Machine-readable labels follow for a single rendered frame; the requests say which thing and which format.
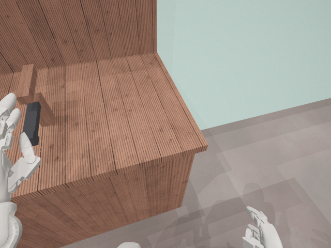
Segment right robot hand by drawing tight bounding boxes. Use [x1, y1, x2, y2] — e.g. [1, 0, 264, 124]
[243, 206, 283, 248]

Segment robot left forearm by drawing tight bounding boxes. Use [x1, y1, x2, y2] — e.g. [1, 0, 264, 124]
[0, 202, 22, 248]

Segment left robot hand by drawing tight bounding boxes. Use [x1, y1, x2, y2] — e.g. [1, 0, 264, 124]
[0, 93, 41, 203]

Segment tap lever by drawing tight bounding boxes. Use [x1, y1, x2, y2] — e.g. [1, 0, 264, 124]
[20, 102, 41, 146]

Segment counter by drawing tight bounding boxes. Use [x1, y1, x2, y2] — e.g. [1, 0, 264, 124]
[0, 0, 208, 248]

